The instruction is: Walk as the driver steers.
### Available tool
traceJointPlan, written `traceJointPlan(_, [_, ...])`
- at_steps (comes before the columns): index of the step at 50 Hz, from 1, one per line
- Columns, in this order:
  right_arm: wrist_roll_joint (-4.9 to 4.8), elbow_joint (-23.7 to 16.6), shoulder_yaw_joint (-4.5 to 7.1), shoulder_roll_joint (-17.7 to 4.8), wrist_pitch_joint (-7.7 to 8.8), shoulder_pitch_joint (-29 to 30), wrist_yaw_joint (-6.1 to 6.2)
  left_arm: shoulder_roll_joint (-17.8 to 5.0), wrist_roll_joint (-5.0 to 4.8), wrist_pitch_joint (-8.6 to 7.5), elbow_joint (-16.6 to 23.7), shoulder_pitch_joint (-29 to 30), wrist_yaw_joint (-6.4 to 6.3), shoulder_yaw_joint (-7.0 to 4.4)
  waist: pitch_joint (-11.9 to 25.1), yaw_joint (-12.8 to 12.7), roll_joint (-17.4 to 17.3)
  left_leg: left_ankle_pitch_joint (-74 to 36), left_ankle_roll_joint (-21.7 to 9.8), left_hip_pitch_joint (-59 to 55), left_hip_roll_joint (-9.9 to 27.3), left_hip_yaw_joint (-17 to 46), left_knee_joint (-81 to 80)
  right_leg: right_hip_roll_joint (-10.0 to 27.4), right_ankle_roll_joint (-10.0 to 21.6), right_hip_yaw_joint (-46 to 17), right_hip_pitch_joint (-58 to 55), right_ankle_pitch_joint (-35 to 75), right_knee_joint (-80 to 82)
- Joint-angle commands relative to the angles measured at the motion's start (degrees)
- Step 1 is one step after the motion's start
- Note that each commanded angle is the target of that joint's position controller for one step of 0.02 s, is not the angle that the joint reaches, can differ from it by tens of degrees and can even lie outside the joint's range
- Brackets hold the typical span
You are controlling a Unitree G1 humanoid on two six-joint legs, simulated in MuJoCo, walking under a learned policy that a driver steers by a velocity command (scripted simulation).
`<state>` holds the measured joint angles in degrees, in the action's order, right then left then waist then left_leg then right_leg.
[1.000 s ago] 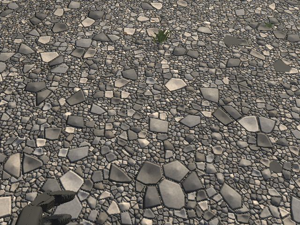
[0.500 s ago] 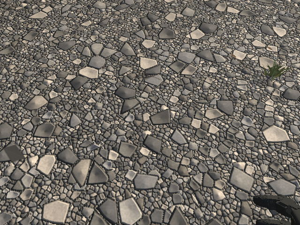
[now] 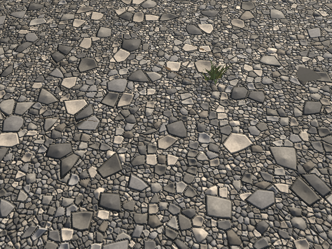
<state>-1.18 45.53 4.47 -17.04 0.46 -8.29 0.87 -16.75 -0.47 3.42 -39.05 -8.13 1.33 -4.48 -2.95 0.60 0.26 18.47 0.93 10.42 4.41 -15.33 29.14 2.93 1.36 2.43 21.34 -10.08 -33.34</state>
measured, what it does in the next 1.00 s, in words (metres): steps on the spot: left foot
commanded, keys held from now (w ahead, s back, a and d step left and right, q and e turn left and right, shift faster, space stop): e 0.14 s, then no key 0.70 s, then w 0.02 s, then no key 0.14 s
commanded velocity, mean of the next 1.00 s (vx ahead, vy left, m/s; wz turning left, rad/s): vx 0.02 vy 0.00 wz -0.21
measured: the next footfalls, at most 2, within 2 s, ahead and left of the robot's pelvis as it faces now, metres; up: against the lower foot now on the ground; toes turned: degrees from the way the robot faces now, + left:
left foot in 0.42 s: +0.09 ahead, +0.13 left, +0.00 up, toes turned -11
right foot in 1.78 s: +0.14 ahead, -0.14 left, +0.00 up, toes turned -12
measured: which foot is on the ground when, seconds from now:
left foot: down 0.00-0.00, up 0.02-0.40, down 0.42-1.00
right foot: down 0.00-1.00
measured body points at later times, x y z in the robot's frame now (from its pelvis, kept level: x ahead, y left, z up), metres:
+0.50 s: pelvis +0.03 +0.02 +0.00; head +0.05 +0.03 +0.45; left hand +0.24 +0.24 -0.10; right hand +0.10 -0.28 -0.11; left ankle +0.05 +0.14 -0.73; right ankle +0.05 -0.10 -0.73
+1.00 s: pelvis +0.06 +0.03 +0.01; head +0.06 +0.03 +0.46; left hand +0.19 +0.27 -0.12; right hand +0.10 -0.24 -0.13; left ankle +0.05 +0.14 -0.73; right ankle +0.05 -0.10 -0.73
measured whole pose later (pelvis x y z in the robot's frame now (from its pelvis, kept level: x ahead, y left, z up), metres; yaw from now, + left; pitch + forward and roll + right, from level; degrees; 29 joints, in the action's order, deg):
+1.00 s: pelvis +0.06 +0.03 +0.01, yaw -11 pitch -2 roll +0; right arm 0.4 54.1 0.8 -14.2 1.3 -9.9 0.6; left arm -13.9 0.4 0.6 -53.1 -10.7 -2.0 -2.6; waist -2.1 0.1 0.0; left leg 17.2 -0.9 8.8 -0.9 0.0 27.7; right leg -1.5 -1.1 -6.1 12.5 -13.8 -28.1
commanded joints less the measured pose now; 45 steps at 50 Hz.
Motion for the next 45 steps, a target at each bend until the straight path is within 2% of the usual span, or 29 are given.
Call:
traceJointPlan(1, [2.88,-4.3,1.04,-4.8,0.67,-1.5,-0.22,-17.5,0.68,-0.61,3.2,-8.6,-2.09,-5.16,9.9,-1.5,18.5,5.7,2.9,18.3,-1.0,1.4,27.4,14.1,13.5,-23.8,-24.5,46.0,7.9])
traceJointPlan(2, [2.86,-5.4,0.76,-4.8,0.66,1.5,-0.22,-15.2,1.8,-1.78,4.0,-9.2,-1.6,-4.1,16.4,-4.2,15.1,23.1,4.0,25.2,-5.4,13.3,39.6,20.4,22.5,-33.2,-26.2,44.0,10.1])
traceJointPlan(3, [1.39,-5.4,1.33,-6.8,0.4,3.9,-0.3,-13.1,1.39,-2.92,4.1,-8.0,-1.02,-3.46,15.3,-4.8,8.6,20.7,3.1,26.9,-3.9,17.8,43.2,17.8,20.9,-28.5,-24.8,40.1,11.1])
traceJointPlan(4, [0.66,-5.3,1.31,-6.2,0.22,4.3,0.04,-11.7,0.58,-3.67,4.0,-5.4,-1.22,-3.16,12.7,-3.2,6.0,16.0,2.2,28.1,-2.7,18.8,41.7,14.4,17.2,-24.1,-22.8,34.0,10.8])
traceJointPlan(5, [1.15,-4.8,1.44,-6.4,0.03,4.3,0.66,-10.2,-0.31,-3.73,4.2,-2.9,-1.5,-2.77,10.8,-2.2,3.4,12.1,2.0,28.5,-2.0,19.2,38.2,12.4,14.5,-22.1,-20.6,29.2,11.3])
traceJointPlan(6, [1.56,-4.7,1.79,-7.2,-0.22,4.3,1.12,-9.3,-0.64,-3.44,4.6,-0.8,-2.04,-2.34,10.1,-1.0,3.9,9.2,2.1,26.3,-1.7,19.4,35.5,11.1,13.2,-20.8,-17.7,26.8,12.1])
traceJointPlan(8, [1.34,-4.2,1.57,-6.1,-0.43,2.5,1.07,-9.6,0.19,-3.03,5.2,0.0,-2.57,-2.26,11.0,0.2,5.5,6.0,2.8,22.4,-3.2,18.7,32.2,9.8,13.1,-19.6,-15.6,27.7,12.6])
traceJointPlan(10, [0.95,-3.5,1.16,-5.0,-0.63,1.7,1.08,-9.5,0.42,-2.98,5.2,-0.2,-2.89,-2.21,11.8,-0.1,5.6,4.5,3.5,19.8,-3.5,18.4,26.5,9.2,12.8,-18.4,-15.3,27.0,12.5])
traceJointPlan(12, [0.97,-3.4,0.71,-4.2,-0.93,2.3,0.99,-9.6,0.45,-2.79,4.7,-0.2,-3.1,-2.11,11.6,-0.8,6.3,3.0,3.9,16.5,-3.4,18.3,21.8,8.7,12.5,-17.9,-13.4,23.0,12.6])
traceJointPlan(17, [0.69,-3.2,0.69,-5.0,-1.11,2.7,0.39,-8.9,1.09,-2.27,3.4,0.6,-2.47,-1.28,8.3,-2.2,8.4,2.4,3.1,10.2,-3.3,17.4,13.0,8.2,11.9,-20.3,-8.4,9.0,13.5])
traceJointPlan(18, [0.7,-3.1,0.65,-4.9,-0.91,2.4,0.19,-8.6,1.02,-2.21,3.1,0.8,-2.34,-1.0,7.7,-2.0,8.4,1.9,2.6,9.0,-3.4,17.2,10.1,8.0,11.5,-21.0,-8.2,7.5,13.0])
traceJointPlan(20, [1.0,-2.0,0.37,-3.7,-0.25,-0.2,-0.42,-7.1,0.51,-2.07,2.5,2.2,-2.27,-0.13,7.1,0.2,7.4,-6.0,1.1,2.4,-4.1,15.6,-2.1,6.3,9.2,-20.4,-6.2,5.5,10.9])
traceJointPlan(21, [1.73,-1.8,0.26,-4.1,0.06,-0.8,-0.63,-5.7,0.58,-2.26,1.6,0.3,-2.25,0.4,7.0,0.2,5.7,-11.9,-0.2,-1.7,-2.6,17.3,-7.0,4.5,6.5,-19.7,-4.5,2.9,9.9])
traceJointPlan(22, [2.78,-2.1,0.69,-7.5,0.27,-1.9,-0.46,-4.1,1.45,-2.65,1.3,-1.4,-2.23,0.96,7.8,-1.1,-0.7,-19.2,-2.7,-5.2,4.8,24.7,-8.8,0.6,3.0,-16.1,-1.7,-2.8,4.3])
traceJointPlan(23, [2.91,-1.7,0.83,-9.4,0.24,1.4,-0.4,-2.9,1.45,-3.03,1.5,-3.7,-2.04,0.99,6.6,-5.4,-10.3,-19.2,-8.2,0.1,9.6,29.4,-9.0,-5.0,0.2,-9.4,-2.1,-10.3,3.0])
traceJointPlan(24, [2.79,-2.7,-0.09,-5.7,0.52,4.3,-0.56,-4.8,2.16,-3.09,1.1,-1.6,-2.23,0.8,5.7,-4.0,-10.4,-11.7,-10.0,5.3,9.7,30.5,-11.2,-3.6,-1.6,-8.7,-6.7,-9.4,3.5])
traceJointPlan(25, [2.8,-2.6,-0.55,-4.5,0.88,4.9,-0.67,-5.8,2.02,-2.98,0.9,0.4,-2.34,0.36,4.8,-3.4,-9.5,-6.4,-7.9,5.8,6.8,28.3,-11.2,-3.4,-1.6,-8.7,-8.4,-5.6,4.7])
traceJointPlan(26, [2.7,-2.1,-0.47,-5.2,1.22,4.1,-0.7,-5.2,2.03,-2.61,0.5,1.4,-2.57,0.39,4.7,-2.6,-8.9,-3.7,-5.8,5.9,4.7,26.3,-10.8,-3.3,-1.5,-8.8,-9.5,-3.0,5.2])
traceJointPlan(27, [2.47,-1.7,-0.57,-5.4,1.64,3.4,-0.73,-5.2,2.08,-2.14,0.4,1.6,-2.66,0.4,3.8,-2.1,-9.1,-2.3,-4.8,6.4,3.9,25.5,-10.9,-3.0,-1.3,-9.5,-10.0,-1.2,5.8])
traceJointPlan(29, [2.32,-0.8,-0.96,-5.2,1.99,1.8,-0.47,-4.9,1.64,-1.96,-0.5,0.6,-2.52,0.44,2.8,-1.8,-6.7,-1.5,-3.4,6.4,2.3,23.3,-10.2,-2.5,-0.6,-10.2,-10.1,0.1,6.6])
traceJointPlan(32, [1.91,0.0,-1.24,-4.9,1.89,0.2,0.0,-4.3,1.51,-2.57,-2.2,0.3,-2.55,0.42,2.8,-0.8,-3.0,-3.6,-3.3,4.2,1.0,21.7,-8.2,-2.2,-0.6,-10.6,-9.2,2.5,7.6])
traceJointPlan(36, [1.78,1.0,-1.58,-4.3,1.49,-0.6,0.17,-3.9,1.24,-3.08,-4.3,-0.5,-2.68,0.34,3.6,-0.2,-0.1,-6.4,-3.4,2.3,-0.1,20.4,-6.7,-2.0,-0.9,-11.1,-9.6,5.7,7.9])
traceJointPlan(42, [1.67,3.2,-1.99,-3.8,1.22,-0.7,-0.16,-4.1,1.03,-3.18,-7.7,-1.5,-3.15,0.27,3.7,-0.2,0.7,-8.9,-3.1,1.6,-1.2,19.1,-6.4,-1.6,-0.9,-11.3,-11.2,8.3,8.2])
traceJointPlan(43, [1.68,4.1,-2.08,-3.5,1.13,-1.6,-0.18,-3.7,0.98,-3.1,-8.8,-2.5,-3.25,0.41,4.8,-0.2,0.2,-3.7,-3.2,1.2,-1.6,18.9,-7.2,-2.4,-0.8,-10.5,-11.8,3.7,8.1])
traceJointPlan(45, [1.7,4.5,-2.36,-3.2,1.11,-0.3,-0.17,-3.6,1.0,-3.07,-9.6,-1.7,-3.44,0.53,1.8,-0.5,-0.4,-2.4,-3.3,3.3,-1.6,19.3,-8.1,-2.3,-0.8,-10.5,-10.9,3.6,8.4])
